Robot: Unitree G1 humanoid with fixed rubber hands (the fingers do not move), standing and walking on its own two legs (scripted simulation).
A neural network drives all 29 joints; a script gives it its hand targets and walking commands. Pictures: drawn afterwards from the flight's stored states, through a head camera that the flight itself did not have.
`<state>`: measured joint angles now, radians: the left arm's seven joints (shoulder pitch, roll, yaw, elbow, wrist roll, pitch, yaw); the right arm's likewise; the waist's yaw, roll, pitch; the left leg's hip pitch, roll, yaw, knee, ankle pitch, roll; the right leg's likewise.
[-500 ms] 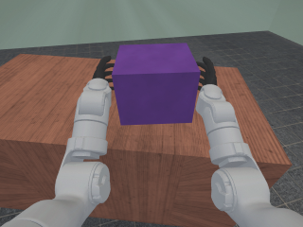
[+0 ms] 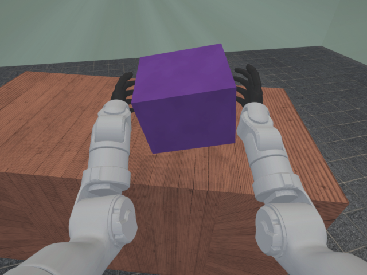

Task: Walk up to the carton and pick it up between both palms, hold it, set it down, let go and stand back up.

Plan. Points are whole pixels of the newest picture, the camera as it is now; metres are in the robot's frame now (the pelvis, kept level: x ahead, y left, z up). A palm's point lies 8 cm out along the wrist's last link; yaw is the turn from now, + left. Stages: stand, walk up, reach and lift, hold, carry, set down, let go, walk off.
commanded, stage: set down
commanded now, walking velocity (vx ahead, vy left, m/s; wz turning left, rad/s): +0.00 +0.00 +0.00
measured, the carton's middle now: (186, 99) +0.43 +0.00 +0.21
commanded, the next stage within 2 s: none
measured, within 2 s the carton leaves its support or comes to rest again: neither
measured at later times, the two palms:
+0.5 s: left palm (129, 120) +0.42 +0.14 +0.16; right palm (243, 110) +0.42 -0.14 +0.19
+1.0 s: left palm (123, 129) +0.42 +0.16 +0.12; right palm (232, 116) +0.43 -0.11 +0.17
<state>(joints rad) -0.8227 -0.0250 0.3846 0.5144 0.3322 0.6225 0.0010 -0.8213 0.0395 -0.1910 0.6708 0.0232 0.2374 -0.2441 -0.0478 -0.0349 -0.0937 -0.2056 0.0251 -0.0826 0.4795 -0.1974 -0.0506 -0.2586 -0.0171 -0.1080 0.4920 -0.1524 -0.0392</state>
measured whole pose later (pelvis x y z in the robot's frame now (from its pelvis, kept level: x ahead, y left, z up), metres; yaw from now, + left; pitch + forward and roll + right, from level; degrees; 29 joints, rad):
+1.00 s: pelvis +0.05 +0.00 +0.01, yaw +0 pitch -3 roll +1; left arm -0.59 -0.07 0.36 0.41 0.35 0.43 -0.01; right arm -0.68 0.11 -0.16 0.69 0.02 -0.02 -0.24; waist -0.05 -0.09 0.00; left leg -0.14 0.02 -0.08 0.40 -0.22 -0.07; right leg -0.21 -0.02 -0.11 0.46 -0.20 -0.04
